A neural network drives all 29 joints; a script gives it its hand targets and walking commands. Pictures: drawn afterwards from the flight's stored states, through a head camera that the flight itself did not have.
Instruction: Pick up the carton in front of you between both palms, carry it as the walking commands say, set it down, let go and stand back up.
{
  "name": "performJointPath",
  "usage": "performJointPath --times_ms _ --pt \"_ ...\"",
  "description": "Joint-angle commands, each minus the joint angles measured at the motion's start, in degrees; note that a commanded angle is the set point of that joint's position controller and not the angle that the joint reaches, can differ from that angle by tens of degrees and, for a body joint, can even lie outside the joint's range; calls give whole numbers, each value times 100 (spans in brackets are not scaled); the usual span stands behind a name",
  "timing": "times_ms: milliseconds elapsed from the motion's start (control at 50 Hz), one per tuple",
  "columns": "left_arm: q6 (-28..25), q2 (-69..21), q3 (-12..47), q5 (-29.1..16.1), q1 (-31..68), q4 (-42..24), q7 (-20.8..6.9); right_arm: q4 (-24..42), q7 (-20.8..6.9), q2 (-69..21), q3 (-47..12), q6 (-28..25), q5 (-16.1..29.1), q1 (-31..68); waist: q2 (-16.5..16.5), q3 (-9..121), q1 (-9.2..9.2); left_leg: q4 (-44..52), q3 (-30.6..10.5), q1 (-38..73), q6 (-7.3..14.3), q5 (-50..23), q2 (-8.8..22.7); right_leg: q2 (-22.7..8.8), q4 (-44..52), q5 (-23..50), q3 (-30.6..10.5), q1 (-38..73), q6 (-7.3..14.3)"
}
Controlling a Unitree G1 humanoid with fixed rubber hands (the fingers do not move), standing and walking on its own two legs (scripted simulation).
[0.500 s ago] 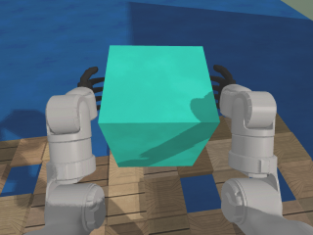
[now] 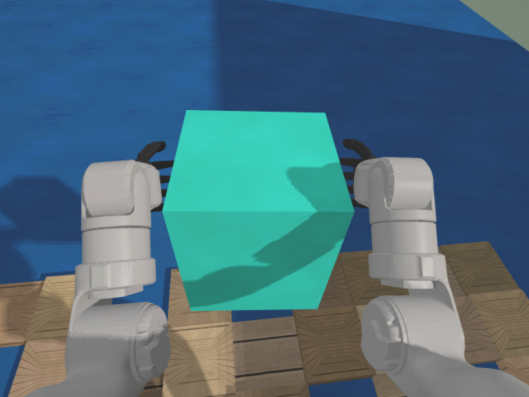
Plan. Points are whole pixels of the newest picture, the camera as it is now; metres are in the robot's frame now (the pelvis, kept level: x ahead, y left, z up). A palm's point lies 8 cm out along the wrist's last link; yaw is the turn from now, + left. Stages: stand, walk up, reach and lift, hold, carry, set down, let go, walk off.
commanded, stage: carry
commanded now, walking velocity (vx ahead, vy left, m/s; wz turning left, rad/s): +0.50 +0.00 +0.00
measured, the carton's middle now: (255, 215) +0.39 +0.00 +0.06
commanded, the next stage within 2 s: none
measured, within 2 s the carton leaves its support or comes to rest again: neither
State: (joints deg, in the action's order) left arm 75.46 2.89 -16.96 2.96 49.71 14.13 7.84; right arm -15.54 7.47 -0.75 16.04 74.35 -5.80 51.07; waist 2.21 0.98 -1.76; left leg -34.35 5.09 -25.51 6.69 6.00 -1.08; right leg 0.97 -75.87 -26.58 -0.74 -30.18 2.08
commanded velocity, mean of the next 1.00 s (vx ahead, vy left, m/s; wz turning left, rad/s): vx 0.50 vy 0.00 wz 0.00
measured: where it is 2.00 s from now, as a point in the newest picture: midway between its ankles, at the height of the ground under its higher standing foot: (257, 187)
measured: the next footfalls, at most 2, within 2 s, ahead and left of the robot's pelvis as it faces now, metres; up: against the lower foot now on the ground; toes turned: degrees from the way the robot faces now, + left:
right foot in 0.20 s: +0.29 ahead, -0.13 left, +0.03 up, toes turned -4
left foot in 0.58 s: +0.55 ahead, +0.07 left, +0.00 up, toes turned +4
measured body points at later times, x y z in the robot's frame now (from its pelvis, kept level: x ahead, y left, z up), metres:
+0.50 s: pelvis +0.32 -0.03 +0.03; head +0.38 -0.03 +0.48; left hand +0.69 +0.16 +0.18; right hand +0.73 -0.14 +0.18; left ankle +0.42 +0.08 -0.67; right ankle +0.27 -0.13 -0.69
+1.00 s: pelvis +0.66 -0.05 -0.02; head +0.66 -0.05 +0.43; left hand +1.05 +0.09 +0.12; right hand +1.03 -0.21 +0.11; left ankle +0.52 +0.07 -0.72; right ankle +0.78 -0.12 -0.74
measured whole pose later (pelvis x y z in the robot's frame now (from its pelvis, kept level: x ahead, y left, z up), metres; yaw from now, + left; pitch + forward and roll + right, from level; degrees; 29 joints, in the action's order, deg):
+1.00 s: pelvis +0.66 -0.05 -0.02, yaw +0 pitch +4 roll +1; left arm 73.8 0.7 -17.4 6.4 49.5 20.1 7.5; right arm -17.9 7.6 0.1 15.3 73.3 -4.3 46.6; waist 0.8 4.8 -2.8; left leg -42.2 3.9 -11.3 8.5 31.0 0.0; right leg -0.6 -28.1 4.9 6.1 -29.4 6.1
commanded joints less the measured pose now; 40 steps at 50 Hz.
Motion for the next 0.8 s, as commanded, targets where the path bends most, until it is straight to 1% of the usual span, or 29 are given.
performJointPath --times_ms 0,40,60,80,120,140,160,180,200,220,240,260,280,340,400,460,500,520,540,560,580,600,620,640,660,680,720,760,780 --pt "-190 -6876 3166 -2361 4443 -619 -1332 948 -1335 -6633 -3175 -182 2765 4389 -666 2903 -103 875 -2546 3130 968 -730 1836 -412 205 131 -159 -1706 -20" --pt "-311 -6981 3304 -2339 4293 -836 -1281 1385 -1327 -6788 -3455 -282 2938 4561 -1029 2766 -175 1046 -2211 2945 950 -543 1697 -482 909 269 10 -1771 -107" --pt "-356 -6981 3347 -2315 4168 -915 -1250 1528 -1318 -6817 -3582 -320 2992 4512 -1049 2739 -216 1192 -1942 2681 930 -715 1661 -463 1681 218 141 -1453 -146" --pt "-405 -6959 3401 -2282 4069 -993 -1220 1655 -1311 -6845 -3699 -360 3030 4439 -989 2694 -255 1223 -1586 2413 798 -1210 1526 -376 2456 524 343 -929 -156" --pt "-490 -6865 3511 -2183 3686 -1060 -1174 1800 -1314 -6820 -3915 -428 3065 4209 -1146 2792 -124 767 -933 2217 412 -2504 1284 45 3341 1135 862 -25 -47" --pt "-533 -6840 3575 -2152 3483 -1059 -1165 1837 -1318 -6801 -3993 -461 3087 4087 -1083 2973 -3 328 -565 2119 202 -2952 1130 204 3672 2066 1008 653 37" --pt "-565 -6811 3653 -2135 3330 -1053 -1170 1844 -1315 -6756 -4059 -495 3071 3881 -924 3205 186 -404 -167 1819 -36 -3335 881 381 4334 2614 1123 1640 147" --pt "-599 -6731 3722 -2106 3086 -981 -1184 1800 -1313 -6662 -4102 -512 3053 3698 -804 3202 300 -1121 78 1603 -241 -3117 574 362 4954 3592 1076 2319 181" --pt "-646 -6575 3714 -2019 2947 -999 -1192 1771 -1315 -6643 -4133 -517 3022 3676 -75 3652 680 -2383 -28 63 -563 -1746 255 -884 4760 4284 -633 4050 690" --pt "-721 -6455 3705 -1955 2888 -1005 -1172 1792 -1332 -6628 -4145 -493 3024 3629 1573 4089 919 -3782 -272 -1486 -681 1856 -444 -1961 4797 5215 -2774 5284 1568" --pt "-735 -6438 3806 -2050 2847 -1287 -1174 1822 -1312 -6578 -4211 -527 2940 3543 1310 4171 847 -4543 -882 -2055 -445 2225 -72 -1954 4660 3863 -2779 5461 1612" --pt "-767 -6571 3997 -2217 3134 -1668 -1189 1973 -1291 -6454 -4192 -538 2871 3606 773 3766 915 -4369 -899 -2354 -392 2126 55 -1779 4577 3840 -2482 5174 1416" --pt "-782 -6608 4151 -2382 3483 -2071 -1201 2059 -1260 -6391 -4178 -537 2833 3611 443 3483 899 -3970 -839 -2595 -348 2044 171 -1716 4524 3874 -2294 5045 1224" --pt "-739 -6573 4447 -2777 3928 -2717 -1259 2258 -1110 -6056 -4130 -494 2607 3313 373 3176 824 -2934 -740 -2332 -420 1842 238 -1565 4718 3815 -1869 4401 1094" --pt "-603 -6351 4604 -3013 4036 -2848 -1343 2312 -956 -5548 -3956 -415 2258 3053 519 3158 812 -1764 -613 -1986 -512 775 188 -1522 4785 4300 -1501 4198 1119" --pt "-436 -6110 4573 -3118 4076 -2501 -1437 2105 -881 -5019 -3734 -255 1986 3021 580 2944 754 -510 -456 -1090 -513 -537 135 -1258 4898 4172 -880 3541 902" --pt "-316 -5918 4414 -3088 4087 -2038 -1458 1707 -913 -4731 -3535 -93 1900 3034 294 2562 779 566 -125 -286 -456 -1498 -46 -926 4595 3835 -406 2992 672" --pt "-253 -5831 4284 -3055 4070 -1775 -1454 1443 -942 -4608 -3395 -19 1871 2981 151 2429 719 1013 5 215 -407 -2031 -71 -803 4274 3568 -193 2734 583" --pt "-192 -5773 4121 -3009 4077 -1488 -1449 1158 -968 -4489 -3230 49 1836 2942 -34 2440 566 1440 141 989 -359 -2617 -51 -633 3688 3482 78 2405 457" --pt "-133 -5671 3927 -2953 4133 -1172 -1444 878 -988 -4341 -3029 116 1811 2976 -301 2472 343 1411 334 1887 -378 -2740 -42 -442 3004 3381 299 1897 323" --pt "-35 -5607 3770 -2915 4407 -971 -1437 613 -988 -4161 -2815 158 1730 3091 -1220 2848 35 516 -724 3786 154 -4610 1014 -181 1827 1663 420 402 0" --pt "70 -5654 3637 -2907 4510 -608 -1413 172 -968 -4079 -2589 210 1682 2944 -1782 3057 -189 -89 -1866 5112 583 -5974 1819 250 699 -759 228 -1228 -110" --pt "125 -5790 3484 -2891 4558 -254 -1393 38 -948 -4104 -2481 239 1672 3153 -1747 3374 -405 118 -2579 5454 1086 -4644 2104 239 -72 -962 -111 -2001 -75" --pt "147 -5890 3344 -2914 4750 -304 -1373 176 -966 -4330 -2404 239 1808 3436 -1246 3411 -369 338 -2887 4974 1161 -2665 2086 -15 -220 -643 -303 -2129 -22" --pt "183 -6015 3239 -2939 5044 -411 -1345 474 -991 -4625 -2450 246 2035 3956 -944 3212 -309 505 -2901 4480 1142 -1800 1954 -157 -117 -263 -340 -2262 -5" --pt "220 -6110 3130 -2901 5170 -517 -1300 777 -1016 -4914 -2587 276 2313 4446 -700 2960 -134 794 -2672 3814 1014 -1156 1785 -305 235 75 -356 -2102 -72" --pt "290 -6210 2980 -2786 5280 -677 -1188 1069 -1045 -5341 -2690 334 2653 5002 -906 2803 44 1130 -2219 2983 852 -588 1544 -389 964 405 -167 -1482 -207" --pt "304 -6305 2855 -2603 4977 -579 -1097 976 -1099 -5601 -2651 381 2759 4902 -1133 2773 16 1200 -1798 2876 852 -456 1344 -349 1574 695 14 -1387 -306" --pt "296 -6379 2799 -2494 4771 -456 -1073 846 -1138 -5752 -2640 384 2771 4752 -1214 2777 -39 1090 -1629 2987 859 -741 1270 -348 1806 962 63 -1444 -319"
